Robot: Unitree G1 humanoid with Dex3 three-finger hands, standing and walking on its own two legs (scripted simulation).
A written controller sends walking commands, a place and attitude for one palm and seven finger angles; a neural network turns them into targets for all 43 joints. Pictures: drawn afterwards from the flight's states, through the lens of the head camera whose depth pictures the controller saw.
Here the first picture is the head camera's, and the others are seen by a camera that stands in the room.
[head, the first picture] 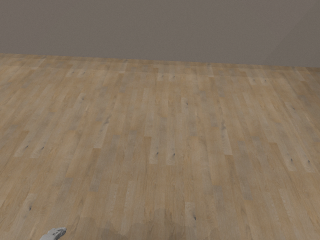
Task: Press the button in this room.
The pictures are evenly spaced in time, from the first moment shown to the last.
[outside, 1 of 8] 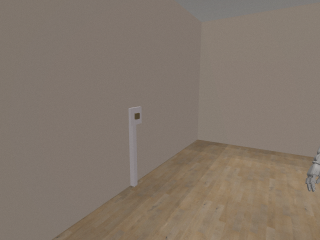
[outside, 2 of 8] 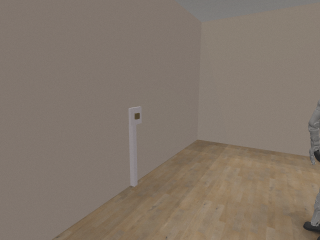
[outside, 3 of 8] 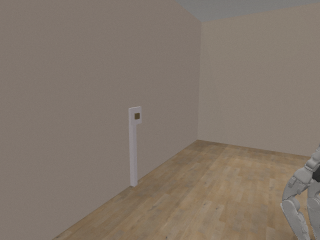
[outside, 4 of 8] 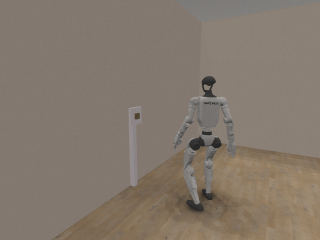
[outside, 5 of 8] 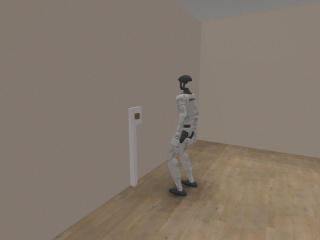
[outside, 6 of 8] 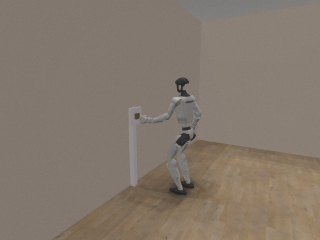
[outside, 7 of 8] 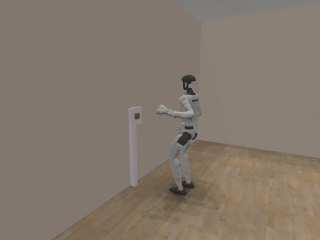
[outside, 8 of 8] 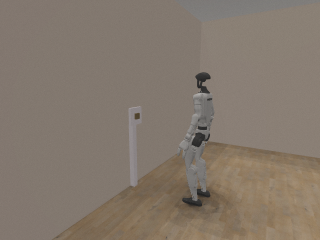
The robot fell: no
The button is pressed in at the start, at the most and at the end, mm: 0 13 0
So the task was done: yes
